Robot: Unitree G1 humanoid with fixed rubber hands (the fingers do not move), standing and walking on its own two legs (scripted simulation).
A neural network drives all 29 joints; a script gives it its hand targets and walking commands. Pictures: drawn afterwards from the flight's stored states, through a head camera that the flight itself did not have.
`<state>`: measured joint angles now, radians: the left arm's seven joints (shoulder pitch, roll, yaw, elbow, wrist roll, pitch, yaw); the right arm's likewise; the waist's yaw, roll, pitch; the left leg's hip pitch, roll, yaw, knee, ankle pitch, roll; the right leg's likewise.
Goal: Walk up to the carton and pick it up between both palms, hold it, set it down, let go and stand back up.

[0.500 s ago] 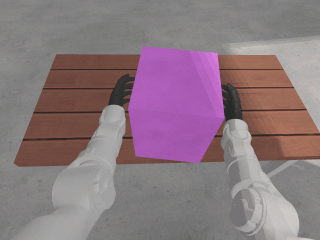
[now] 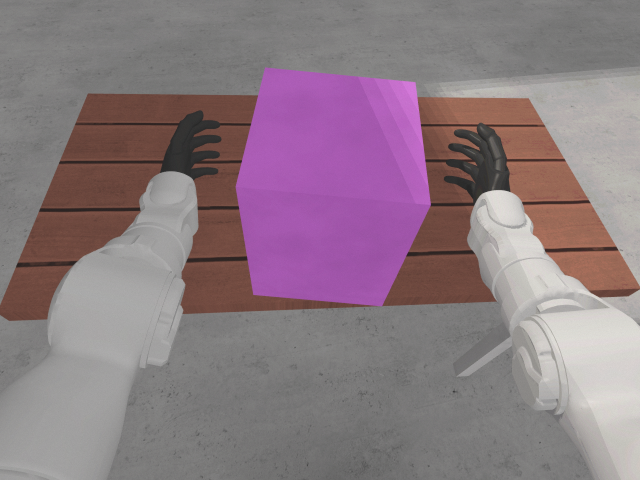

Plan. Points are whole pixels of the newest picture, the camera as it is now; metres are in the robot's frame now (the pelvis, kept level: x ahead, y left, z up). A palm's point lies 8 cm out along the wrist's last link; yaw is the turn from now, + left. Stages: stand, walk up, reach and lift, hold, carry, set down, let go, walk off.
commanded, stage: set down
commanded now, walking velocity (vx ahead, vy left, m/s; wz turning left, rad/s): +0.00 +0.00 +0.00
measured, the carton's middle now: (328, 196) +0.51 -0.05 +0.02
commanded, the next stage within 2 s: none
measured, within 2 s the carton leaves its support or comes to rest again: neither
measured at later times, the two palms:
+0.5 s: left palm (183, 117) +0.51 +0.12 +0.17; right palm (534, 149) +0.44 -0.26 +0.17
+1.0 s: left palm (153, 78) +0.50 +0.14 +0.22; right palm (555, 117) +0.43 -0.25 +0.22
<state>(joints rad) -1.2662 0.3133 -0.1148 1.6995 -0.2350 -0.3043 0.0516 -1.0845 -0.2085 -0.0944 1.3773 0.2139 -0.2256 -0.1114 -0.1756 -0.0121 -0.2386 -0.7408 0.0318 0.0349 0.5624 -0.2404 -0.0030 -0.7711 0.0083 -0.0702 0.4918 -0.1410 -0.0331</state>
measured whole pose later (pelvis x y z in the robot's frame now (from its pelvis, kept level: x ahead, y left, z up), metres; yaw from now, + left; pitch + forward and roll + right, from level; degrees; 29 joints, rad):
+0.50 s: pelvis -0.02 -0.02 +0.00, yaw +1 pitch +23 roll +1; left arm -1.42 0.37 -0.23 1.66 -0.39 -0.12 0.02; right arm -1.22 -0.26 -0.09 1.30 0.24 0.01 -0.10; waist -0.20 -0.02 -0.26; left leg -0.71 0.01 0.01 0.48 -0.17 -0.02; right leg -0.77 0.00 -0.07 0.48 -0.11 -0.05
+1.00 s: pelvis +0.02 +0.01 +0.02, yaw -1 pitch +11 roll -2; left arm -1.27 0.33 -0.17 1.40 -0.29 0.11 0.02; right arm -1.14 -0.31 -0.07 1.28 0.34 0.11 -0.11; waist -0.15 -0.01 -0.19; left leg -0.39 0.02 0.00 0.44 -0.24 0.01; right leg -0.41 0.03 -0.05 0.32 -0.11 -0.02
